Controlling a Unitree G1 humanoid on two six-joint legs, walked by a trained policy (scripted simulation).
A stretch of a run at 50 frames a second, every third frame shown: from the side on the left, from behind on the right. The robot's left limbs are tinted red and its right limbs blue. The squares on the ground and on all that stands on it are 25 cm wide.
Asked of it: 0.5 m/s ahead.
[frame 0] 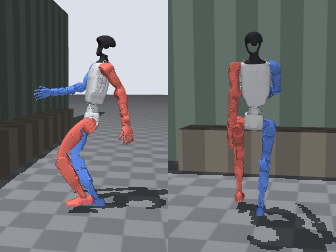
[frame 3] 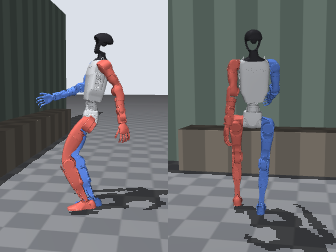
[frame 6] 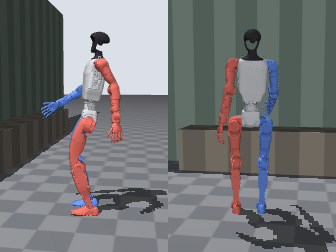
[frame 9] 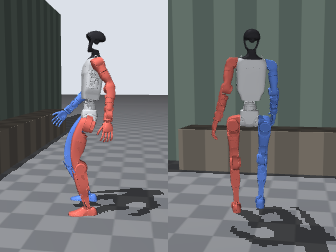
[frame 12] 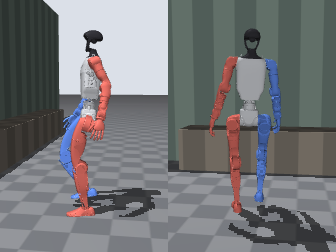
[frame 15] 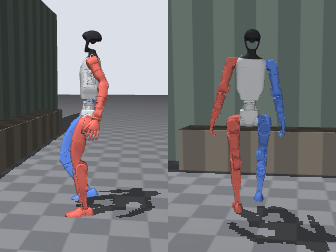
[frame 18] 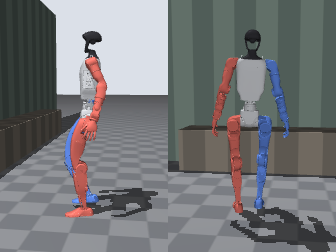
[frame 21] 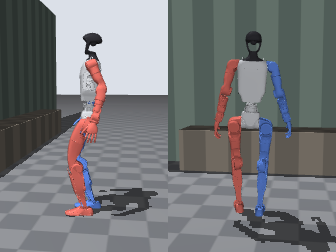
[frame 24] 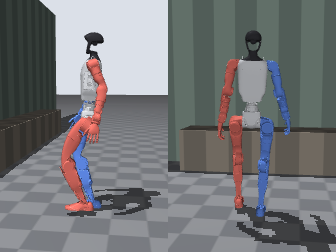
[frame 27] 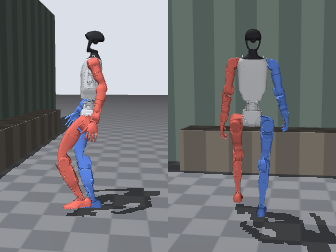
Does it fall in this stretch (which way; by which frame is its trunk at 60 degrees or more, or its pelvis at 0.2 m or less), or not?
no
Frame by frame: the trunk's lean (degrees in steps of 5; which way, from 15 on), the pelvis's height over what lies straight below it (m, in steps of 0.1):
0: 10, 0.7
3: 10, 0.8
6: 10, 0.8
9: 5, 0.8
12: 5, 0.8
15: 5, 0.8
18: 5, 0.8
21: 5, 0.8
24: 5, 0.8
27: 5, 0.8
